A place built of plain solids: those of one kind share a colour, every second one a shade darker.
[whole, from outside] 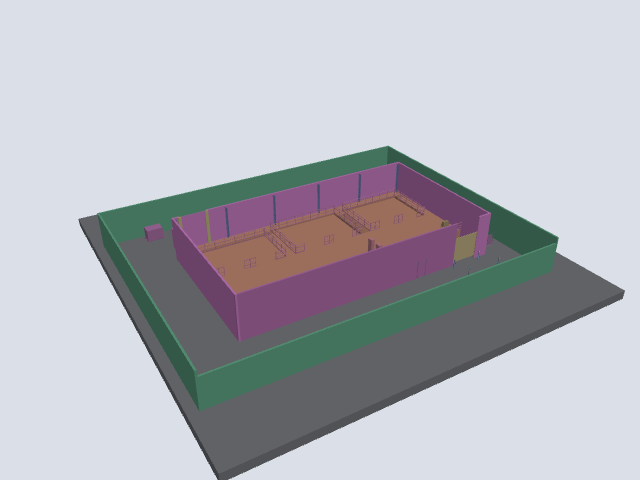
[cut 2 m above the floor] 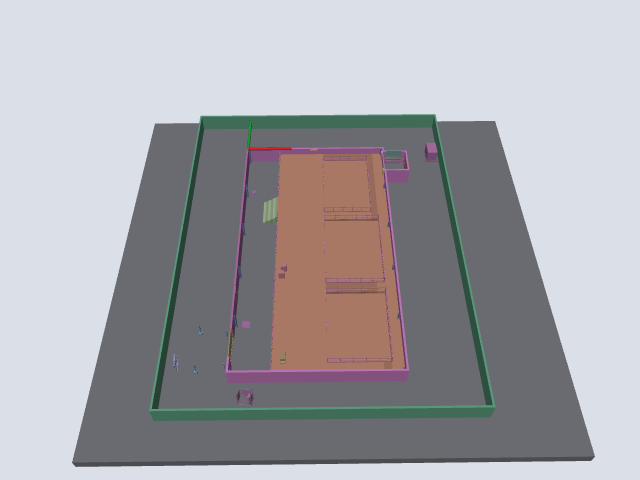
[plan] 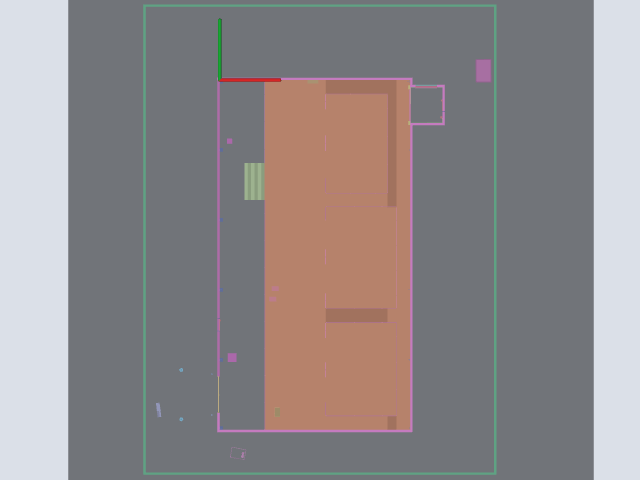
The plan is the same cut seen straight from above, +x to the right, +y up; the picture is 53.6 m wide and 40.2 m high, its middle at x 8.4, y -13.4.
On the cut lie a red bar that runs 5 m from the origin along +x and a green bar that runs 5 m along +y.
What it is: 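A works' hall with a railed raised floor and openings in the rail; one tall room; a strip of floor behind the doors, a deck 1.16 m over it that fills the rest, and 3 sunk grounds in the deck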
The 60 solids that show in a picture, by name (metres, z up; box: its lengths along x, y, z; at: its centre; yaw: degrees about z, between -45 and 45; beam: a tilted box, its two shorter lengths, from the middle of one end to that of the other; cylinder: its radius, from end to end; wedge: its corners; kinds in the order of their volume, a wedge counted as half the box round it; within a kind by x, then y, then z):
{
 "raised_floor_bank_1": {"box": [5.15, 29.3, 1.21], "at": [6.33, -14.65, 0.56]},
 "raised_floor_bank_2": {"box": [5.15, 1.2, 1.21], "at": [11.47, -28.7, 0.56]},
 "raised_floor_bank_3": {"box": [5.15, 1.25, 1.21], "at": [11.47, -19.73, 0.56]},
 "raised_floor_bank_4": {"box": [5.15, 1.2, 1.21], "at": [11.47, -10.05, 0.56]},
 "raised_floor_bank_5": {"box": [5.15, 8.25, 1.21], "at": [11.47, -5.33, 0.56]},
 "raised_floor_bank_6": {"box": [5.15, 1.2, 1.21], "at": [11.47, -0.6, 0.56]},
 "raised_floor_bank_7": {"box": [5.9, 7.75, 1.03], "at": [11.85, -24.23, 0.47]},
 "raised_floor_bank_8": {"box": [5.9, 8.45, 1.04], "at": [11.85, -14.88, 0.47]},
 "raised_floor_bank_9": {"box": [0.75, 1.2, 1.21], "at": [14.43, -28.7, 0.56]},
 "raised_floor_bank_10": {"box": [0.75, 1.25, 1.21], "at": [14.43, -19.73, 0.56]},
 "raised_floor_bank_11": {"box": [0.75, 10.65, 1.21], "at": [14.43, -5.33, 0.56]},
 "raised_floor_bank_12": {"box": [1.15, 29.3, 1.21], "at": [15.38, -14.65, 0.56]},
 "yard_bound_1": {"box": [0.2, 39.4, 3.51], "at": [-6.3, -13.37, 1.7]},
 "yard_bound_2": {"box": [29.58, 0.2, 4.21], "at": [8.39, -32.97, 2.05]},
 "yard_bound_3": {"box": [29.58, 0.2, 4.21], "at": [8.39, 6.23, 2.05]},
 "yard_bound_4": {"box": [0.2, 39.4, 4.21], "at": [23.08, -13.37, 2.05]},
 "wall_1": {"box": [0.2, 1.66, 5.15], "at": [-0.1, -28.68, 2.52]},
 "wall_2": {"box": [0.2, 25.06, 5.15], "at": [-0.1, -12.32, 2.52]},
 "wall_3": {"box": [16.35, 0.2, 5.15], "at": [7.97, -29.4, 2.52]},
 "wall_4": {"box": [16.35, 0.2, 5.15], "at": [7.97, 0.1, 2.52]},
 "wall_5": {"box": [0.06, 3.12, 5.15], "at": [15.92, -2.1, 2.52]},
 "wall_6": {"box": [0.2, 25.9, 5.15], "at": [16.05, -16.55, 2.52]},
 "wall_7": {"box": [2.9, 0.2, 2.55], "at": [17.4, -3.7, 1.23]},
 "wall_8": {"box": [0.66, 0.2, 2.55], "at": [18.52, -0.5, 1.23]},
 "wall_9": {"box": [0.2, 3.4, 2.55], "at": [18.75, -2.1, 1.23]},
 "beyond_oil_tank_1": {"box": [1.32, 1.96, 0.13], "at": [22.09, 0.77, 0.01], "yaw": 0.4},
 "beyond_oil_tank_2": {"box": [1.17, 1.7, 1.35], "at": [22.09, 0.77, 0.62], "yaw": 0.4},
 "beyond_oil_tank_3": {"box": [1.16, 1.8, 1.4], "at": [22.09, 0.77, 0.64], "yaw": 0.4},
 "door_landing_1": {"box": [0.3, 3.1, 0.22], "at": [2.22, -8.5, 0.06]},
 "door_landing_2": {"box": [0.3, 3.1, 0.38], "at": [2.5, -8.5, 0.14]},
 "door_landing_3": {"box": [0.3, 3.1, 0.55], "at": [2.78, -8.5, 0.22]},
 "door_landing_4": {"box": [0.3, 3.1, 0.71], "at": [3.06, -8.5, 0.31]},
 "door_landing_5": {"box": [0.3, 3.1, 0.88], "at": [3.34, -8.5, 0.39]},
 "door_landing_6": {"box": [0.3, 3.1, 1.04], "at": [3.62, -8.5, 0.47]},
 "tote_stack_1": {"box": [0.6, 0.4, 1.08], "at": [4.45, -18.35, 1.7]},
 "tote_stack_2": {"box": [0.6, 0.4, 1.92], "at": [4.66, -17.48, 2.12]},
 "roller_shutter_1": {"box": [0.06, 2.86, 2.93], "at": [-0.12, -26.35, 1.83]},
 "pier_1": {"box": [0.17, 0.34, 5.15], "at": [15.87, -3.6, 2.52]},
 "deck_rail_1": {"box": [0.05, 19.25, 0.05], "at": [3.78, -19.68, 1.86]},
 "deck_rail_2": {"box": [5.15, 0.024, 0.1], "at": [11.47, -9.48, 1.21]},
 "deck_rail_3": {"box": [5.15, 0.05, 0.05], "at": [11.47, -9.48, 1.54]},
 "deck_rail_4": {"box": [5.15, 0.05, 0.05], "at": [11.47, -9.48, 1.86]},
 "deck_rail_5": {"box": [5.9, 0.05, 0.05], "at": [11.85, -28.13, 1.86]},
 "deck_rail_6": {"box": [5.9, 0.05, 0.05], "at": [11.85, -20.32, 1.86]},
 "deck_rail_7": {"box": [5.9, 0.05, 0.05], "at": [11.85, -19.13, 1.86]},
 "deck_rail_8": {"box": [0.024, 8.25, 0.1], "at": [14.08, -5.33, 1.21]},
 "deck_rail_9": {"box": [0.05, 8.25, 0.05], "at": [14.08, -5.33, 2.19]},
 "deck_rail_10": {"box": [0.05, 7.75, 0.05], "at": [14.83, -24.23, 1.54]},
 "deck_rail_11": {"box": [0.024, 8.45, 0.1], "at": [14.83, -14.88, 1.21]},
 "deck_rail_12": {"box": [0.05, 8.45, 0.05], "at": [14.83, -14.88, 1.86]},
 "window_pane_1": {"box": [1.8, 0.1, 1.06], "at": [17.3, -0.45, 1.62]},
 "signing_shelf_1": {"box": [0.9, 0.3, 0.26], "at": [7.8, -0.15, 2.11]},
 "beyond_bottle_cage_1": {"box": [0.033, 0.56, 1.25], "at": [0.95, -31.16, 0.8], "yaw": -9.7},
 "beyond_bottle_cage_2": {"box": [0.85, 0.033, 1.25], "at": [1.62, -30.86, 0.81], "yaw": -9.7},
 "radiator_1": {"box": [1.8, 0.06, 0.5], "at": [17.3, -0.67, 0.4]},
 "steel_column_1": {"box": [0.014, 0.2, 4.95], "at": [15.75, -17.58, 2.42]},
 "steel_column_2": {"box": [0.014, 0.2, 4.95], "at": [15.75, -11.72, 2.42]},
 "steel_column_3": {"box": [0.014, 0.2, 4.95], "at": [15.75, -5.86, 2.42]},
 "access_cover_1": {"box": [0.75, 0.75, 0.06], "at": [1.04, -23.25, -0.02]},
 "window_1": {"box": [1.86, 0.23, 0.024], "at": [17.3, -0.55, 1.09]}
}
